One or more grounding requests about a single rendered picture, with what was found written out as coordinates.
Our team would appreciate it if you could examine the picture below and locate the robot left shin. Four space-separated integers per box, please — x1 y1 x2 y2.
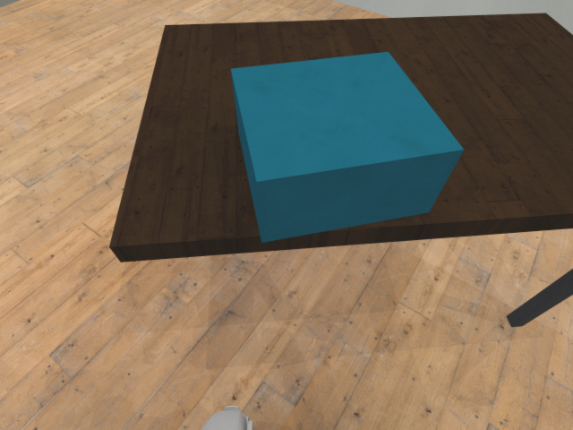
224 406 242 413

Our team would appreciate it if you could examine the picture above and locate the carton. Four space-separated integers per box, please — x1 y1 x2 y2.
231 52 464 243

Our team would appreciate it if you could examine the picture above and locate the table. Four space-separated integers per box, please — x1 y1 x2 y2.
109 13 573 327

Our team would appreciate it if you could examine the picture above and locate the robot left thigh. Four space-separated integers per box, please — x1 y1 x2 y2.
201 410 253 430

